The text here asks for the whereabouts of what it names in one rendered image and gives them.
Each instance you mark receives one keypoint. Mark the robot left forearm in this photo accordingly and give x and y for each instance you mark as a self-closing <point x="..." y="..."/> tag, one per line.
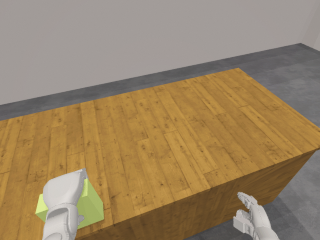
<point x="61" y="222"/>

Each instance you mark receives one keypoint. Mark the table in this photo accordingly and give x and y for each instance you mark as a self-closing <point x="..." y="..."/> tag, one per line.
<point x="166" y="161"/>

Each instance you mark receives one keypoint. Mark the sponge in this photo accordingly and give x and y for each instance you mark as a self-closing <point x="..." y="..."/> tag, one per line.
<point x="89" y="205"/>

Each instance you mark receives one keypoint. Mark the robot right forearm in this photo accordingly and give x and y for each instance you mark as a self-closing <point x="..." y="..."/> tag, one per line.
<point x="264" y="233"/>

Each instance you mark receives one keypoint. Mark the robot left hand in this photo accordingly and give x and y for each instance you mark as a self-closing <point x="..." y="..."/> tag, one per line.
<point x="65" y="189"/>

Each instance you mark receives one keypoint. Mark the robot right hand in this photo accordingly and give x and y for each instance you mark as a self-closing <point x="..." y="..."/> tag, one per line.
<point x="257" y="217"/>

